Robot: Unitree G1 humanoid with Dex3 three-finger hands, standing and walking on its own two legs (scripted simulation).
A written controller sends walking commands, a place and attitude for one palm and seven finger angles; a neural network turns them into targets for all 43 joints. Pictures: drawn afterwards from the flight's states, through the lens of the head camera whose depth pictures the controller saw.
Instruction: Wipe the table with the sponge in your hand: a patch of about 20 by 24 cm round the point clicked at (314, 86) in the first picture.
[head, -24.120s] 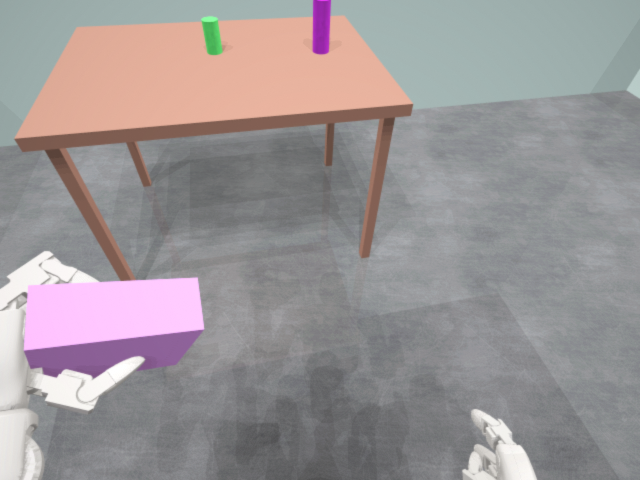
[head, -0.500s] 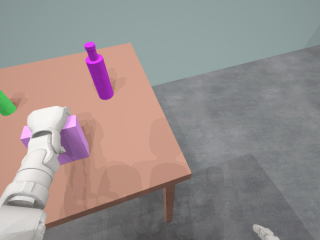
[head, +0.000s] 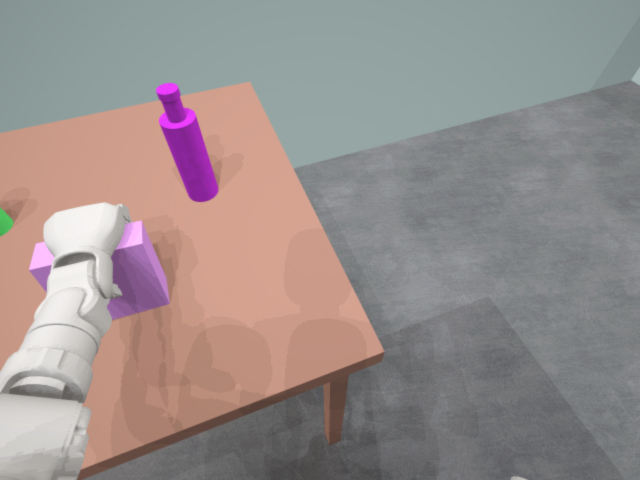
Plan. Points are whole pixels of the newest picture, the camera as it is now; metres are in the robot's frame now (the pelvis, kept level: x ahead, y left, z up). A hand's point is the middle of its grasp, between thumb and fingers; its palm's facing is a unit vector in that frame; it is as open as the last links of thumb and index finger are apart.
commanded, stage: slide across to the middle lane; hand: left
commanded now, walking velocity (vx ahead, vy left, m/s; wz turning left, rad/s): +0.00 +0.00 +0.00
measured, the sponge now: (113, 286) +0.37 +0.32 -0.01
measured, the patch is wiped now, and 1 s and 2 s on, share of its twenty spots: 0.60 0.75 0.95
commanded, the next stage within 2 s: wipe back along the middle lane in 0.48 s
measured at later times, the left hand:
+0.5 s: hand (146, 244) +0.41 +0.27 +0.04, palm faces -0.09 -0.01 -1.00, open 9.6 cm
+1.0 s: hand (162, 260) +0.38 +0.24 +0.04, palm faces -0.05 -0.03 -1.00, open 9.7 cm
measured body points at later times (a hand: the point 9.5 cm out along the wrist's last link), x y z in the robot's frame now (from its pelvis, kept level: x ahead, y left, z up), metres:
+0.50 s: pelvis +0.01 +0.00 +0.00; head +0.05 -0.01 +0.45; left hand +0.41 +0.27 +0.10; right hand +0.16 -0.25 -0.13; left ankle +0.01 +0.11 -0.73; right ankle -0.01 -0.11 -0.73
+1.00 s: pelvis +0.02 -0.01 +0.01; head +0.04 -0.03 +0.46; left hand +0.38 +0.24 +0.10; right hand +0.19 -0.26 -0.11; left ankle +0.01 +0.11 -0.73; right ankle -0.01 -0.11 -0.73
